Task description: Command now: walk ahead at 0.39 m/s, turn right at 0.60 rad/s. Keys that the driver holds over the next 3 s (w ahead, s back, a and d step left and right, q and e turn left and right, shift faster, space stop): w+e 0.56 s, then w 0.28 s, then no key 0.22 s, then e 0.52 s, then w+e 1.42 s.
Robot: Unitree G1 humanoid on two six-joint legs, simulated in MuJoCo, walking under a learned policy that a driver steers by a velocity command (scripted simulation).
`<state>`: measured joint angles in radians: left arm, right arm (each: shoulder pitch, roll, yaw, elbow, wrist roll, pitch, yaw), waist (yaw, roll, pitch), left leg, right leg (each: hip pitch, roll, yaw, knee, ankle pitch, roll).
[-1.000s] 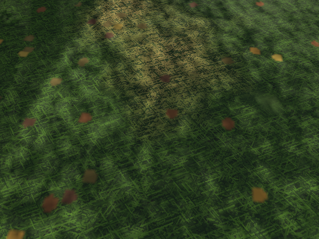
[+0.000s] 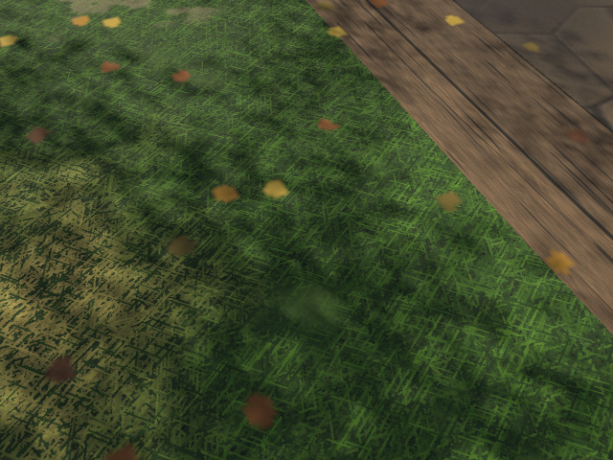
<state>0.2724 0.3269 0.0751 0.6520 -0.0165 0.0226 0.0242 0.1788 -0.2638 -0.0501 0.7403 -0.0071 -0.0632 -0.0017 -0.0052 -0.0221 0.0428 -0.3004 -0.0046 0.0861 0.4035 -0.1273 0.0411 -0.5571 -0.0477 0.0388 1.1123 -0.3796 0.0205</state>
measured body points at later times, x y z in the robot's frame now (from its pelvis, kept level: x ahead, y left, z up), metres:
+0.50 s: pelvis +0.19 -0.11 +0.01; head +0.21 -0.15 +0.45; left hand +0.35 +0.14 -0.08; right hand +0.27 -0.42 -0.11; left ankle +0.26 +0.04 -0.66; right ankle +0.16 -0.18 -0.74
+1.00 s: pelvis +0.48 -0.17 +0.00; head +0.52 -0.19 +0.45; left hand +0.71 +0.02 -0.11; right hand +0.45 -0.46 -0.12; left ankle +0.55 -0.11 -0.74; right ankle +0.41 -0.29 -0.67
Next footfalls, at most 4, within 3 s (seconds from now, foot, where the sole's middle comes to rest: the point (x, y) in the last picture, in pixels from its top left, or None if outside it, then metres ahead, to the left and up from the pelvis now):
0.32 right None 0.20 -0.19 -0.78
0.80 left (372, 405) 0.58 -0.12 -0.78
1.24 right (489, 387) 0.63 -0.39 -0.78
1.64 left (393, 346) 0.73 -0.18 -0.78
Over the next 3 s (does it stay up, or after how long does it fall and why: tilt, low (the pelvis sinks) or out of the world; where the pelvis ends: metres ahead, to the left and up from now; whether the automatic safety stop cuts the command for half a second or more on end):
stays up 0.83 -0.81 0.00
